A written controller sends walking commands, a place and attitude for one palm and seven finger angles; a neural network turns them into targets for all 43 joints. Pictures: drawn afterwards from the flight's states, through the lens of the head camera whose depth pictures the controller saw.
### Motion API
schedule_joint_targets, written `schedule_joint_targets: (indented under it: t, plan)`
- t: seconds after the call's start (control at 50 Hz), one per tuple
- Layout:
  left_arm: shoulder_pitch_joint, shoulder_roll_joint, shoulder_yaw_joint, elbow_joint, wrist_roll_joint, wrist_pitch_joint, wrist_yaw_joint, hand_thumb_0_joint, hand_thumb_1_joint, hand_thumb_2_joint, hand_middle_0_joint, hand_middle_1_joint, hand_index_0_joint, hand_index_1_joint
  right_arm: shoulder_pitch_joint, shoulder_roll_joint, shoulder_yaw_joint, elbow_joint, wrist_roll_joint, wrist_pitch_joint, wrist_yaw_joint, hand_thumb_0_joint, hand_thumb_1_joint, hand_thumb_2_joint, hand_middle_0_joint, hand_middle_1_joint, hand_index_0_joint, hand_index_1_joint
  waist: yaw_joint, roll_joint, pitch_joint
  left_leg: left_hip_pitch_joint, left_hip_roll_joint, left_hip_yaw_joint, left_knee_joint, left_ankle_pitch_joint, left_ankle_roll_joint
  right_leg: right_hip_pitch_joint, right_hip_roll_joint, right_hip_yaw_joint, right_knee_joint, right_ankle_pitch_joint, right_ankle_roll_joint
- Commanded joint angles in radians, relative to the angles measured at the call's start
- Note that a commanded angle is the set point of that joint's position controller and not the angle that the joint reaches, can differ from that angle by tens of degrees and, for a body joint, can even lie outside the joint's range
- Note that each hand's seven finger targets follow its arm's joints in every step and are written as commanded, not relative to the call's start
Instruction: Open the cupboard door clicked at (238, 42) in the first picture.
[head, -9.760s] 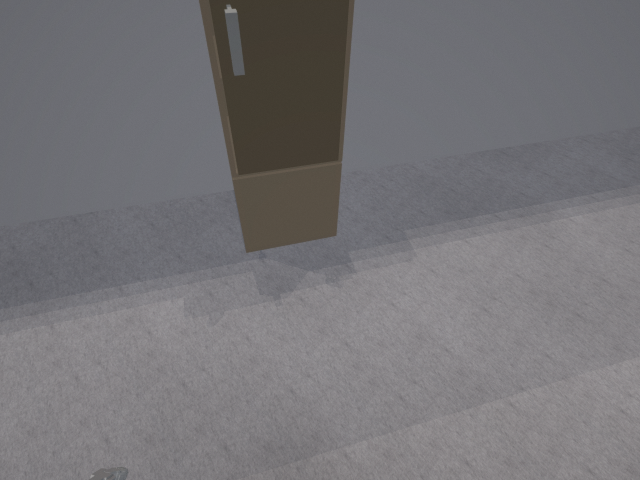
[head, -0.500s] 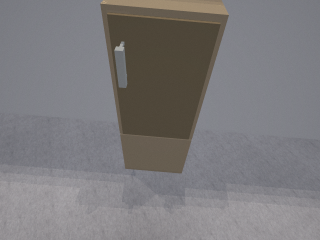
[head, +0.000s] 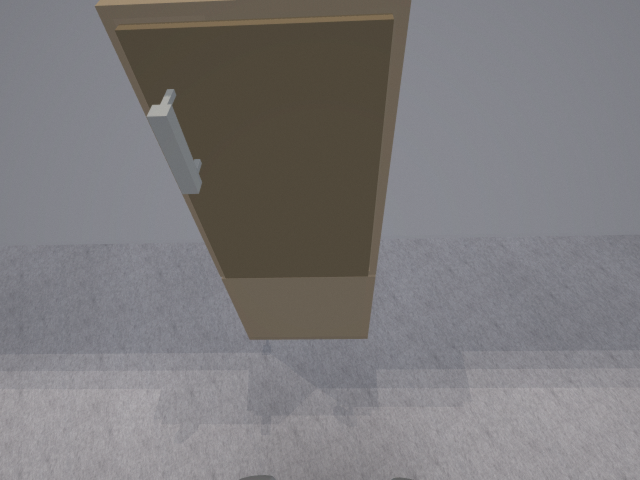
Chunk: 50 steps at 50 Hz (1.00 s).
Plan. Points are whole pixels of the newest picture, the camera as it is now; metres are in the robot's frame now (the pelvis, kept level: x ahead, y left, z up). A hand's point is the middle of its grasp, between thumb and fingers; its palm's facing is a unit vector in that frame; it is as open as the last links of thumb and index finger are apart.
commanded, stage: come to a stop and stand still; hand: left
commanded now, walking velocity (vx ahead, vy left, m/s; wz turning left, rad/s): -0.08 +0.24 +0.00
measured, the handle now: (181, 143) +0.55 +0.25 +0.10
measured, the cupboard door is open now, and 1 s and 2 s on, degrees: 0 0 0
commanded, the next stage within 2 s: look again from close up in 0.62 s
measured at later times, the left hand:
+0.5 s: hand out of the picture -0.03 +0.23 -0.16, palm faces +0.09 -0.98 -0.20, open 7.4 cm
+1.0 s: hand out of the picture -0.04 +0.19 -0.17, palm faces +0.03 -0.98 -0.20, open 7.3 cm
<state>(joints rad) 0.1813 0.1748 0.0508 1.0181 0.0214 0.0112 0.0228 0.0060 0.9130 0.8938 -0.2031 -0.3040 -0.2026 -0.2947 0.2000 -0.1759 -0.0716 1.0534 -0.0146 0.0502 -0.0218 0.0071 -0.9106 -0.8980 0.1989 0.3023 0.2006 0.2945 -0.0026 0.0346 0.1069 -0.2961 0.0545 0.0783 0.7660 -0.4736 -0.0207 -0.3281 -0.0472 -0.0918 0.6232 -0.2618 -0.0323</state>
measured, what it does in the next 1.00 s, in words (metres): steps on the spot: left foot, then right foot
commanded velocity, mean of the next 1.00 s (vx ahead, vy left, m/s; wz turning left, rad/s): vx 0.05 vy -0.01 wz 0.00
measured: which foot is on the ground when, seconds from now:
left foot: up 0.00-0.38, down 0.40-1.00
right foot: down 0.00-0.42, up 0.44-0.72, down 0.74-1.00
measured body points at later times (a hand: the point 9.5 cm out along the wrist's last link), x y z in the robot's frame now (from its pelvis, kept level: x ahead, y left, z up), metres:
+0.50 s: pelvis -0.06 +0.03 +0.02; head -0.07 +0.05 +0.47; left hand -0.04 +0.28 -0.14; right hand -0.04 -0.20 -0.13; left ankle -0.09 +0.15 -0.73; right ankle +0.00 -0.09 -0.69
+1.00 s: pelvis -0.05 +0.02 +0.01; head -0.06 +0.01 +0.45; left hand -0.04 +0.24 -0.15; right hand -0.04 -0.20 -0.16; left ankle -0.07 +0.13 -0.73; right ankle -0.04 -0.09 -0.73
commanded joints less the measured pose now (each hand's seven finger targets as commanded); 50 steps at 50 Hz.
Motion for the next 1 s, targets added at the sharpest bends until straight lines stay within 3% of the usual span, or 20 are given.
schedule_joint_targets:
  t: [0.0,0.1,0.24,0.32,0.34,0.36,0.38,0.4,0.42,0.48,0.6,0.64,0.68,0.7,0.72,0.74,0.78,0.82,0.86,0.98]
  plan:
    - [0.078,0.185,0.034,-0.048,0.001,-0.012,0.023,0.000,0.900,0.900,-0.200,-0.300,-0.200,-0.300,0.042,-0.079,-0.022,-0.054,0.003,0.008,-0.004,0.000,-0.900,-0.900,0.200,0.300,0.200,0.300,0.023,-0.193,-0.166,-0.164,-0.042,-0.137,0.451,-0.070,-0.018,0.185,-0.330,0.286,-0.215,0.802,-0.170]
    - [0.049,0.191,0.042,-0.081,0.002,-0.012,0.029,0.000,0.900,0.900,-0.200,-0.300,-0.200,-0.300,0.026,-0.100,-0.017,-0.070,-0.007,0.018,0.016,0.000,-0.900,-0.900,0.200,0.300,0.200,0.300,0.037,-0.188,-0.174,-0.193,-0.038,-0.135,0.410,0.067,-0.046,0.201,-0.290,0.248,-0.278,0.438,-0.130]
    - [0.046,0.226,0.047,-0.085,0.018,-0.001,0.011,0.000,0.900,0.900,-0.200,-0.300,-0.200,-0.300,0.023,-0.086,0.001,-0.086,-0.001,-0.002,0.032,0.000,-0.900,-0.900,0.200,0.300,0.200,0.300,0.052,-0.243,-0.114,-0.034,-0.036,-0.049,0.023,0.027,-0.020,0.091,-0.246,0.272,-0.425,-0.134,-0.105]
    - [0.010,0.216,0.044,-0.066,0.011,0.007,0.008,0.000,0.900,0.900,-0.200,-0.300,-0.200,-0.300,0.187,-0.058,0.017,-0.033,-0.001,-0.023,0.024,0.000,-0.900,-0.900,0.200,0.300,0.200,0.300,-0.010,-0.223,-0.140,0.194,-0.066,0.017,-0.272,0.103,0.005,-0.012,-0.179,0.228,-0.444,-0.261,-0.048]
    - [-0.004,0.196,0.037,-0.061,0.005,0.011,0.007,0.000,0.900,0.900,-0.200,-0.300,-0.200,-0.300,0.251,-0.053,0.022,-0.009,-0.001,-0.031,0.019,0.000,-0.900,-0.900,0.200,0.300,0.200,0.300,-0.041,-0.182,-0.141,0.277,-0.064,0.014,-0.390,0.153,0.011,-0.060,-0.150,0.191,-0.401,-0.297,-0.011]
    - [0.006,0.150,0.023,-0.057,-0.006,0.015,0.002,0.000,0.900,0.900,-0.200,-0.300,-0.200,-0.300,0.266,-0.081,0.022,-0.003,-0.008,-0.039,0.014,0.000,-0.900,-0.900,0.200,0.300,0.200,0.300,-0.040,-0.047,-0.107,0.269,-0.003,-0.087,-0.494,0.070,0.030,-0.123,-0.084,0.147,-0.294,-0.318,0.023]
    - [0.028,0.084,0.010,-0.067,-0.015,0.017,-0.005,0.000,0.900,0.900,-0.200,-0.300,-0.200,-0.300,0.239,-0.142,0.013,-0.020,-0.022,-0.048,0.007,0.000,-0.900,-0.900,0.200,0.300,0.200,0.300,-0.028,0.168,-0.047,0.144,0.172,-0.334,-0.640,-0.193,0.088,-0.168,0.000,0.058,-0.105,-0.244,0.053]
    - [0.023,0.065,0.010,-0.078,-0.015,0.014,-0.011,0.000,0.900,0.900,-0.200,-0.300,-0.200,-0.300,0.158,-0.199,0.008,-0.060,-0.023,-0.045,-0.004,0.000,-0.900,-0.900,0.200,0.300,0.200,0.300,-0.008,0.219,0.030,-0.027,0.285,-0.467,-0.730,-0.307,0.149,-0.162,0.040,0.010,0.071,-0.166,0.055]
    - [-0.009,0.081,0.015,-0.067,0.002,0.023,-0.015,0.000,0.900,0.900,-0.200,-0.300,-0.200,-0.300,0.088,-0.191,0.010,-0.067,-0.021,-0.050,-0.003,0.000,-0.900,-0.900,0.200,0.300,0.200,0.300,-0.002,0.272,0.068,-0.129,0.293,-0.488,-0.768,-0.353,0.156,-0.141,0.008,0.083,0.182,-0.148,0.044]
    - [0.093,0.079,0.019,-0.005,0.006,0.009,-0.033,0.000,0.900,0.900,-0.200,-0.300,-0.200,-0.300,0.059,-0.133,0.030,-0.055,-0.010,-0.069,-0.015,0.000,-0.900,-0.900,0.200,0.300,0.200,0.300,0.036,0.119,0.041,0.022,0.179,-0.271,-0.677,-0.021,0.129,-0.191,0.028,0.086,0.346,-0.054,0.056]
    - [0.009,0.046,-0.009,-0.007,-0.006,-0.007,-0.029,0.000,0.900,0.900,-0.200,-0.300,-0.200,-0.300,0.225,-0.109,0.027,0.027,-0.013,-0.077,-0.029,0.000,-0.900,-0.900,0.200,0.300,0.200,0.300,-0.044,0.113,-0.019,0.238,0.214,-0.239,-0.547,0.461,0.174,-0.156,-0.003,0.056,0.114,-0.142,0.064]
    - [0.032,0.032,-0.015,0.010,-0.013,-0.010,-0.025,0.000,0.900,0.900,-0.200,-0.300,-0.200,-0.300,0.219,-0.109,0.025,0.042,-0.011,-0.073,-0.031,0.000,-0.900,-0.900,0.200,0.300,0.200,0.300,-0.033,0.125,-0.049,0.222,0.206,-0.228,-0.485,0.606,0.168,-0.047,0.013,0.041,-0.018,-0.137,0.058]
    - [0.125,0.026,-0.014,0.059,-0.015,-0.018,-0.019,0.000,0.900,0.900,-0.200,-0.300,-0.200,-0.300,0.206,-0.099,0.025,0.054,-0.002,-0.072,-0.033,0.000,-0.900,-0.900,0.200,0.300,0.200,0.300,0.006,0.093,-0.073,0.160,0.153,-0.174,-0.407,0.577,0.114,0.120,0.020,0.018,-0.215,0.069,0.053]
    - [0.255,0.077,-0.022,0.130,-0.004,-0.044,0.038,0.000,0.900,0.900,-0.200,-0.300,-0.200,-0.300,0.054,-0.106,0.033,0.000,0.012,-0.097,-0.013,0.000,-0.900,-0.900,0.200,0.300,0.200,0.300,0.088,0.034,-0.049,0.039,0.122,-0.061,-0.148,0.521,0.032,0.145,-0.088,0.177,-0.267,0.341,0.016]
    - [0.269,0.151,-0.010,0.117,0.001,-0.058,0.028,0.000,0.900,0.900,-0.200,-0.300,-0.200,-0.300,0.094,-0.027,0.049,-0.048,0.012,-0.096,-0.005,0.000,-0.900,-0.900,0.200,0.300,0.200,0.300,0.035,-0.142,-0.088,-0.060,-0.003,-0.018,-0.074,0.277,0.013,0.283,-0.163,0.183,-0.256,0.755,-0.003]
    - [0.262,0.126,-0.026,0.098,0.000,-0.064,0.020,0.000,0.900,0.900,-0.200,-0.300,-0.200,-0.300,0.167,0.012,0.057,-0.052,0.003,-0.086,-0.005,0.000,-0.900,-0.900,0.200,0.300,0.200,0.300,0.006,-0.190,-0.220,-0.067,-0.014,-0.032,-0.071,-0.014,0.015,0.328,-0.230,0.238,-0.215,0.704,-0.070]
    - [0.203,0.086,-0.022,0.084,-0.004,-0.067,0.030,0.000,0.900,0.900,-0.200,-0.300,-0.200,-0.300,0.186,-0.009,0.046,-0.017,0.001,-0.071,-0.007,0.000,-0.900,-0.900,0.200,0.300,0.200,0.300,-0.009,-0.293,-0.264,-0.031,-0.021,-0.040,-0.069,0.026,0.020,0.330,-0.185,0.202,-0.189,0.705,-0.093]
    - [0.147,0.079,-0.024,0.069,-0.006,-0.054,0.032,0.000,0.900,0.900,-0.200,-0.300,-0.200,-0.300,0.211,0.022,0.052,0.007,0.000,-0.070,-0.008,0.000,-0.900,-0.900,0.200,0.300,0.200,0.300,-0.039,-0.086,-0.193,0.093,-0.023,-0.029,-0.228,0.169,0.019,0.179,-0.154,0.170,-0.177,0.437,-0.082]
    - [0.143,0.050,-0.030,0.066,-0.010,-0.041,0.027,0.000,0.900,0.900,-0.200,-0.300,-0.200,-0.300,0.216,-0.013,0.058,0.019,-0.008,-0.079,-0.010,0.000,-0.900,-0.900,0.200,0.300,0.200,0.300,-0.023,0.071,-0.069,0.075,0.057,-0.116,-0.311,0.386,0.045,0.073,-0.054,0.124,-0.143,0.187,-0.025]
    - [0.181,0.046,-0.036,0.081,-0.006,-0.044,0.018,0.000,0.900,0.900,-0.200,-0.300,-0.200,-0.300,0.188,-0.034,0.060,0.020,0.000,-0.078,-0.018,0.000,-0.900,-0.900,0.200,0.300,0.200,0.300,-0.013,-0.052,-0.032,0.054,0.051,-0.116,-0.337,0.361,0.051,0.100,-0.049,0.135,-0.185,0.198,-0.011]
